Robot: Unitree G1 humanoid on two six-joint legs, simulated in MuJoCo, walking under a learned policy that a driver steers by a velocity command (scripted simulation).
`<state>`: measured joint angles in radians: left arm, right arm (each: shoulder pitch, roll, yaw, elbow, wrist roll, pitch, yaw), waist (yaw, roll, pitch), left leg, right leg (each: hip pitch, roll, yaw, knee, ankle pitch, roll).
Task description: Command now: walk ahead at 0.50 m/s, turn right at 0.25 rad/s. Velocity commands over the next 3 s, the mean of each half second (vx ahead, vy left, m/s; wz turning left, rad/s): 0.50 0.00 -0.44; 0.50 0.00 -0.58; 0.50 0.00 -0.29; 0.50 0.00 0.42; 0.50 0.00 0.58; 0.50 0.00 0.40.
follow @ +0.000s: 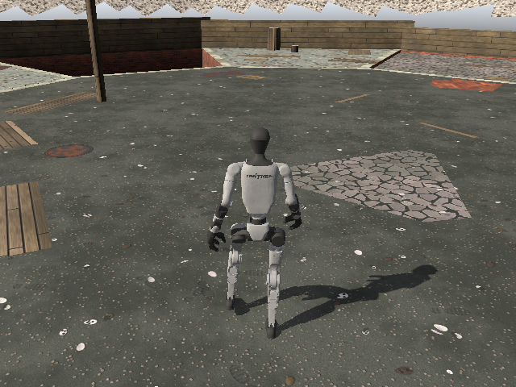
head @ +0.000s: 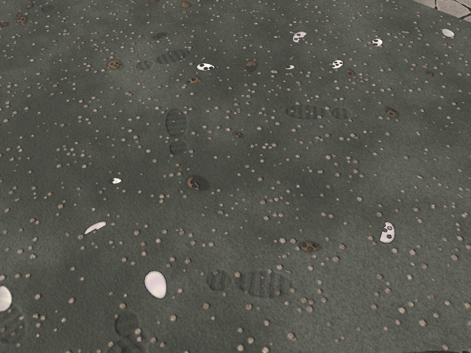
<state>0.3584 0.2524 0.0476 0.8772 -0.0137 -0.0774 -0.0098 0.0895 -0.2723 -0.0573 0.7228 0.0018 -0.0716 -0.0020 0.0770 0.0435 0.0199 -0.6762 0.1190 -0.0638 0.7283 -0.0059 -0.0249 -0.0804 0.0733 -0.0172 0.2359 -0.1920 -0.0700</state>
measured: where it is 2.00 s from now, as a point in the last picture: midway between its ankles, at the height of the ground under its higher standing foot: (399, 209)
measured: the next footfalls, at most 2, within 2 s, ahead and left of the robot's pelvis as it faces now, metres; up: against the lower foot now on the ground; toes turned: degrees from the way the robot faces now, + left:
left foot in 0.18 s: +0.29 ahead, +0.15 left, +0.00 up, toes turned -6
right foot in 0.68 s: +0.48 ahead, -0.18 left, +0.00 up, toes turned -26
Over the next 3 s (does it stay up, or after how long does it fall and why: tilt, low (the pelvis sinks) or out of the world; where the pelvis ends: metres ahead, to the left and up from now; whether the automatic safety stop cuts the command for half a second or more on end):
stays up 1.47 -0.54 0.00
